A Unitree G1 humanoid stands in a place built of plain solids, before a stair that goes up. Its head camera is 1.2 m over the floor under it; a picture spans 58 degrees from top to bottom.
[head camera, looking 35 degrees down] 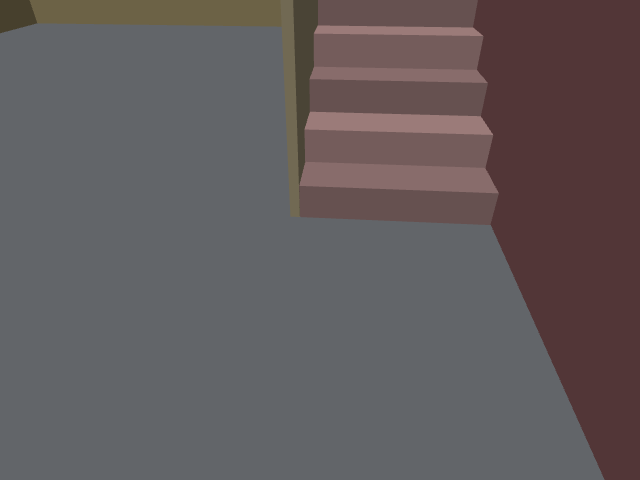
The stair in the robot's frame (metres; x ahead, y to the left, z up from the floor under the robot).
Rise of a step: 0.18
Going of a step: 0.28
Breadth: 0.98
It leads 5 degrees to the right of straight ahead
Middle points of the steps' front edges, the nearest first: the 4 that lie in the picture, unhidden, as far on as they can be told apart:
1.89 -0.38 0.18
2.17 -0.40 0.37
2.45 -0.43 0.55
2.73 -0.45 0.74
